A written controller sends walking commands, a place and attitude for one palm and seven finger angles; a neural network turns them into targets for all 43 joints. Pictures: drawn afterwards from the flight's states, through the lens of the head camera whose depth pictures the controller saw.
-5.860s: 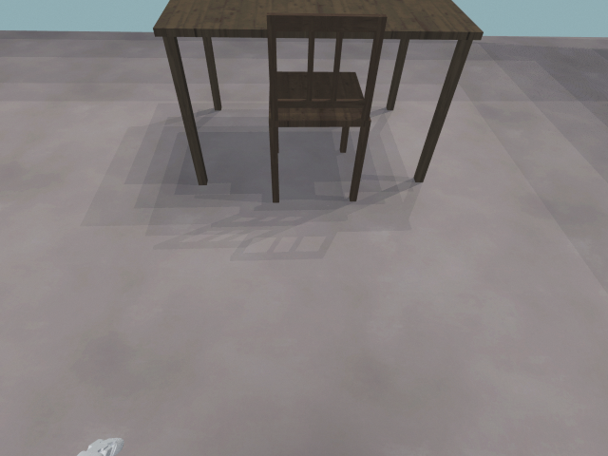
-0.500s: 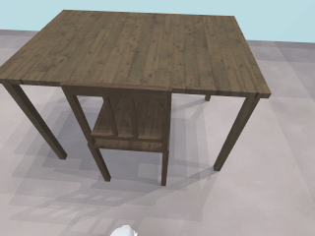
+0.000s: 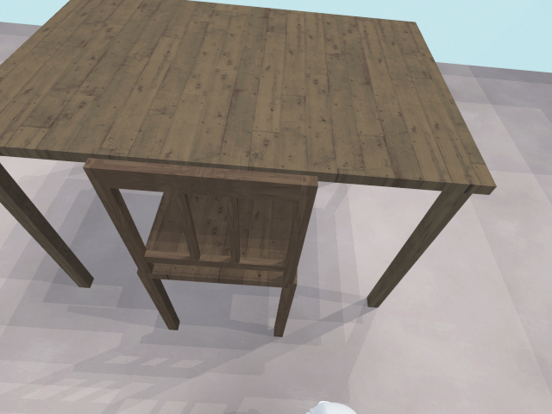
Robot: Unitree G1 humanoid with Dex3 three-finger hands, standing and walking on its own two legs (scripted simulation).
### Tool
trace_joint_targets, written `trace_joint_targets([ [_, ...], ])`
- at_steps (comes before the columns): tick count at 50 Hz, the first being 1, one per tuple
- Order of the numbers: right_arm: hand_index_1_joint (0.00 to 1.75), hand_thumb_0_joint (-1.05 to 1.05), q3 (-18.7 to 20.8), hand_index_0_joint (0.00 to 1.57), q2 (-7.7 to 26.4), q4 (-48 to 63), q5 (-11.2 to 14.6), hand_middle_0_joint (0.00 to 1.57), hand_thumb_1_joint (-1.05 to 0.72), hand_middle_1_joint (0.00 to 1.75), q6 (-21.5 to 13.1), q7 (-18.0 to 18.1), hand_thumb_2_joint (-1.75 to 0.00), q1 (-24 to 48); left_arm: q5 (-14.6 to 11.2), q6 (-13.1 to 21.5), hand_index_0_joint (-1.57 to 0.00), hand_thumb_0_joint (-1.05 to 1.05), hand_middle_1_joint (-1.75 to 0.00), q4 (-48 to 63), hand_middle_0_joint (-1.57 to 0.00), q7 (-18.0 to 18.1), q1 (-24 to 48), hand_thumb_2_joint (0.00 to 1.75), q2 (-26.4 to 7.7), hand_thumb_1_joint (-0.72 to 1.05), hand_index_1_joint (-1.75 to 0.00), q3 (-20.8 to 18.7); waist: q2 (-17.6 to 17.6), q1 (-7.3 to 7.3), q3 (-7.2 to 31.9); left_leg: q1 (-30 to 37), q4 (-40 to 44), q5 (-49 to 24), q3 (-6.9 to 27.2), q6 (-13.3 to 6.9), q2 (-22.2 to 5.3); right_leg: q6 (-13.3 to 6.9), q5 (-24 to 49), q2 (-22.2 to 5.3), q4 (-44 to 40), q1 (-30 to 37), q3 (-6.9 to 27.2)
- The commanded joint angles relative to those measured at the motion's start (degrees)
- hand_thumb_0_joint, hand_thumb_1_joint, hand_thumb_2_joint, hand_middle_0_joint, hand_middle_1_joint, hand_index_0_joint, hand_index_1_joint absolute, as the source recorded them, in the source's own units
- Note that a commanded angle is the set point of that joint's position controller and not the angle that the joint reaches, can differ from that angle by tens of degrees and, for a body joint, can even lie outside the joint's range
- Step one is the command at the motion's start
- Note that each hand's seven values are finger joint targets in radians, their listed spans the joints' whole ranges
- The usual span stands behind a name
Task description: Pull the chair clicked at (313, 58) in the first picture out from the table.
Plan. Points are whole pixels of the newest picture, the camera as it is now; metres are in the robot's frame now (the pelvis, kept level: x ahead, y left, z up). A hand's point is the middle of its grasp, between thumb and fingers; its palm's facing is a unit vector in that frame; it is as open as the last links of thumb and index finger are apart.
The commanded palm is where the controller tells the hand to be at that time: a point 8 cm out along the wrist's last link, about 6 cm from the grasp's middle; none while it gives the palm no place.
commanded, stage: come to a stop and stand still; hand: left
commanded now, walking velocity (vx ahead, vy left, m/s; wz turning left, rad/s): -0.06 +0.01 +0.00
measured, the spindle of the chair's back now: (188, 227) +0.47 +0.21 -0.12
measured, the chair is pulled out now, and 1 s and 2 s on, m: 0.00 0.00 0.00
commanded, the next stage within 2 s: look again from close up in 0.80 s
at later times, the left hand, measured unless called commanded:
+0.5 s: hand out of the picture +0.03 +0.10 -0.18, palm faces +0.06 -0.98 -0.21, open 7.3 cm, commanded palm none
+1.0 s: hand out of the picture -0.08 +0.09 -0.18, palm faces +0.05 -0.98 -0.18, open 7.4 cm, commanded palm none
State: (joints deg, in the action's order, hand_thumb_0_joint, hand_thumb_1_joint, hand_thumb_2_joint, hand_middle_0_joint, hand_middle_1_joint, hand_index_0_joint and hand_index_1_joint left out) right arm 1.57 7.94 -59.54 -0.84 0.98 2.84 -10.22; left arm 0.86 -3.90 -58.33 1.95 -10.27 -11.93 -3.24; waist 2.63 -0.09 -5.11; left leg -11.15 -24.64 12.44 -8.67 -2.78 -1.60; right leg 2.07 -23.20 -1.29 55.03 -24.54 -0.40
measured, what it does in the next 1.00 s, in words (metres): steps on the spot: right foot, then left foot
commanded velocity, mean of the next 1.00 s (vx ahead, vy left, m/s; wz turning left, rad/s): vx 0.00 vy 0.00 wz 0.00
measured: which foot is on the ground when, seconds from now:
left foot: down 0.00-0.18, up 0.20-0.44, down 0.46-1.00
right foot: up 0.00-0.14, down 0.16-1.00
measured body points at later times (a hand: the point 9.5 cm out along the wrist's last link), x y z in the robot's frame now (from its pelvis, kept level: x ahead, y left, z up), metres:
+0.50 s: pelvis -0.03 -0.08 -0.01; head -0.02 -0.08 +0.44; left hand +0.03 +0.15 -0.16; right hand -0.02 -0.30 -0.17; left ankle -0.06 +0.05 -0.74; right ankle -0.02 -0.15 -0.74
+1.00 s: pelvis -0.05 -0.07 +0.00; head -0.04 -0.08 +0.44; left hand -0.08 +0.14 -0.16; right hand -0.08 -0.28 -0.17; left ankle -0.06 +0.05 -0.74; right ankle -0.02 -0.15 -0.74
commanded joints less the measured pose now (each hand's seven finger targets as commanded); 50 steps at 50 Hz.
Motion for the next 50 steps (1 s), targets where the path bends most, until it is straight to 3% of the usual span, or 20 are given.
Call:
trace_joint_targets([
  [1,0.3,0.0,3.2,0.2,10.6,2.5,-0.7,0.2,-0.9,0.3,-0.2,0.3,-0.9,-3.4,0.2,0.1,-0.2,0.0,-0.3,2.6,-0.2,0.2,-3.6,0.9,-2.0,0.9,-0.3,-0.4,-12.8,0.65,5.1,4.8,3.3,-37.6,10.0,-6.9,-16.5,-0.1,-1.1,-0.7,-3.8,1.2,0.4],
  [4,0.3,0.0,3.5,0.2,11.0,2.7,-0.8,0.2,-0.9,0.3,-0.1,-0.3,-0.9,-3.2,0.1,1.1,-0.2,0.0,-0.3,3.2,-0.2,0.3,-3.9,0.9,-1.8,0.9,-0.3,-0.1,-13.3,0.62,6.5,4.2,2.5,-31.4,11.7,-6.4,-16.6,-1.0,0.0,-1.1,-14.4,6.4,-0.9],
  [7,0.3,0.0,3.6,0.2,9.7,2.2,0.0,0.2,-0.9,0.3,0.1,-1.2,-0.9,-4.4,0.5,2.6,-0.2,0.0,-0.3,2.0,-0.2,0.4,-7.2,0.9,-3.8,0.9,-0.3,-0.1,-6.3,-0.59,9.1,1.5,-4.3,-16.8,8.5,-1.0,-10.7,-0.8,17.4,-1.7,-33.5,16.1,-1.5],
  [9,0.3,0.0,2.2,0.2,3.7,3.6,0.7,0.2,-0.9,0.3,0.5,-1.5,-0.9,-5.2,0.7,3.9,-0.2,0.0,-0.3,2.3,-0.2,0.7,-5.0,0.9,-9.4,0.9,-0.3,-0.3,11.0,0.88,7.7,-8.7,-13.2,15.3,3.6,4.1,-0.7,-8.0,42.6,-16.8,-34.7,17.6,13.4],
  [10,0.3,0.0,2.3,0.2,4.0,3.9,0.7,0.2,-0.9,0.3,1.2,-1.5,-0.9,-3.7,0.6,3.9,-0.2,0.0,-0.3,2.6,-0.2,0.4,-5.0,0.9,-9.3,0.9,-0.3,0.2,8.1,-0.23,8.5,-6.0,-18.1,20.0,6.5,3.9,-0.8,-11.5,40.4,-19.0,-36.1,13.0,12.7],
  [12,0.3,0.0,2.0,0.2,3.9,2.6,0.4,0.2,-0.9,0.3,1.6,-1.3,-0.9,-4.0,0.6,4.2,-0.2,0.0,-0.3,2.2,-0.2,0.7,-2.0,0.9,-7.2,0.9,-0.3,0.2,10.6,1.08,8.5,-6.9,-21.3,17.9,8.3,3.8,-0.9,-12.4,40.6,-14.8,-35.4,14.5,10.7],
  [14,0.3,0.0,1.8,0.2,4.2,0.6,0.6,0.2,-0.9,0.3,1.3,-1.3,-0.9,-4.9,0.2,4.3,-0.2,0.0,-0.3,2.0,-0.2,0.7,-0.6,0.9,-5.8,0.9,-0.3,0.6,6.8,1.43,7.2,-6.6,-22.3,14.4,8.0,4.1,-0.7,-12.0,41.0,-12.6,-34.5,14.9,7.4],
  [19,0.3,0.0,0.8,0.2,3.0,-1.1,0.5,0.2,-0.9,0.3,0.4,-0.9,-0.9,-5.5,-0.1,4.6,-0.2,0.0,-0.3,-0.2,-0.2,0.6,-3.7,0.9,-5.4,0.9,-0.3,0.6,3.9,0.28,5.2,-3.1,-7.9,9.7,7.4,4.6,-1.0,-11.1,37.7,-11.2,-34.1,17.0,7.7],
  [21,0.3,0.0,0.4,0.2,3.2,-3.0,0.5,0.2,-0.9,0.3,-0.2,-0.7,-0.9,-8.1,-0.7,4.6,-0.2,0.0,-0.3,-1.1,-0.2,0.6,-3.0,0.9,-4.5,0.9,-0.3,0.9,2.1,1.28,5.3,4.1,2.8,-0.2,8.6,4.1,-1.7,-8.4,31.4,-9.5,-33.3,14.3,7.3],
  [23,0.3,0.0,0.3,0.2,5.1,-3.9,0.1,0.2,-0.9,0.3,-1.0,-0.4,-0.9,-8.0,-1.1,4.5,-0.2,0.0,-0.3,-1.5,-0.2,0.4,-3.3,0.9,-2.5,0.9,-0.3,1.3,-4.6,0.27,4.9,5.4,3.7,-11.4,11.8,2.5,-5.8,-4.9,25.2,-5.4,-33.4,13.6,4.6],
  [25,0.3,0.0,-0.2,0.2,5.0,-4.5,0.1,0.2,-0.9,0.3,-1.0,-0.2,-0.9,-6.7,-0.9,4.4,-0.2,0.0,-0.3,-2.4,-0.2,0.4,-3.4,0.9,-2.6,0.9,-0.3,1.4,-5.1,-0.26,3.9,3.6,3.8,-9.8,11.4,2.4,-5.9,-3.9,22.4,-4.7,-34.9,15.2,4.5],
  [26,0.3,0.0,-0.4,0.2,4.5,-4.8,0.1,0.2,-0.9,0.3,-1.1,-0.3,-0.9,-6.2,-0.8,4.1,-0.2,0.0,-0.3,-3.1,-0.2,0.3,-3.5,0.9,-2.7,0.9,-0.3,1.5,-8.9,-0.5,3.2,2.5,5.3,-8.3,11.7,2.3,-5.7,-3.9,20.4,-4.9,-35.1,16.1,3.8],
  [33,0.3,0.0,-0.7,0.2,4.3,-5.0,-0.1,0.2,-0.9,0.3,-0.2,-0.6,-0.9,-8.6,-0.5,3.9,-0.2,0.0,-0.3,-4.8,-0.2,-0.1,-5.5,0.9,-2.9,0.9,-0.3,1.8,-2.9,-0.11,-3.2,0.2,7.2,4.6,9.9,2.4,-3.1,-3.6,2.3,-4.8,-42.6,11.3,6.4],
  [37,0.3,0.0,-0.8,0.2,3.9,-5.2,-0.1,0.2,-0.9,0.3,-0.3,-0.7,-0.9,-10.6,-0.5,4.2,-0.2,0.0,-0.3,-4.8,-0.2,0.0,-6.5,0.9,-2.6,0.9,-0.3,1.6,-0.2,0.16,-1.8,1.1,6.9,4.4,9.6,2.1,-2.8,-3.6,-0.1,-4.9,-43.6,10.8,6.5],
  [44,0.3,0.0,-1.1,0.2,3.2,-5.5,0.0,0.2,-0.9,0.3,-0.9,-0.6,-0.9,-12.7,-0.6,4.7,-0.2,0.0,-0.3,-5.8,-0.2,0.1,-9.3,0.9,-1.3,0.9,-0.3,1.7,-2.0,0.25,0.2,0.7,6.5,1.9,10.0,2.1,-2.7,-4.0,3.3,-5.1,-42.1,11.7,6.3],
  [45,0.3,0.0,-0.9,0.2,5.7,-2.4,0.0,0.2,-0.9,0.3,-2.7,-1.5,-0.9,-6.0,0.7,7.1,-0.2,0.0,-0.3,-6.6,-0.2,2.4,-14.2,0.9,-2.7,0.9,-0.3,2.2,-0.9,-2.3,-0.9,-6.5,-5.8,3.4,5.4,4.1,-3.0,0.5,37.8,-8.9,-37.7,15.8,8.1],
  [46,0.3,0.0,-0.9,0.2,2.6,0.0,0.4,0.2,-0.9,0.3,-1.7,-1.4,-0.9,-10.7,0.2,7.4,-0.2,0.0,-0.3,-4.8,-0.2,2.0,-13.7,0.9,-5.7,0.9,-0.3,1.6,-1.2,1.02,7.0,-3.7,-9.4,9.9,9.3,3.1,-1.6,-3.9,26.1,-13.3,-38.2,16.6,12.0],
  [47,0.3,0.0,-0.9,0.2,2.8,-0.1,0.0,0.2,-0.9,0.3,-1.0,-1.6,-0.9,-10.6,0.1,7.1,-0.2,0.0,-0.3,-3.7,-0.2,1.3,-11.3,0.9,-6.3,0.9,-0.3,1.4,-4.4,0.77,5.8,-3.0,-9.6,10.0,8.4,2.6,-1.6,-7.1,14.1,-12.9,-40.1,14.0,11.6],
  [48,0.3,0.0,-0.9,0.2,2.2,-0.5,0.0,0.2,-0.9,0.3,-1.1,-1.7,-0.9,-12.1,0.2,6.9,-0.2,0.0,-0.3,-3.4,-0.2,1.0,-9.8,0.9,-5.0,0.9,-0.3,1.4,-2.5,1.98,6.0,-1.8,-8.7,8.3,7.5,2.5,-1.8,-8.5,2.7,-11.6,-40.9,10.5,9.6],
  [50,0.3,0.0,-1.3,0.2,1.9,-1.0,-0.2,0.2,-0.9,0.3,-1.8,-1.8,-0.9,-15.5,0.1,6.9,-0.2,0.0,-0.3,-2.8,-0.2,0.8,-8.8,0.9,-2.9,0.9,-0.3,1.6,-2.2,2.87,4.6,0.9,-4.8,2.3,8.4,2.0,-1.2,-7.9,0.8,-8.5,-38.5,6.3,6.7],
])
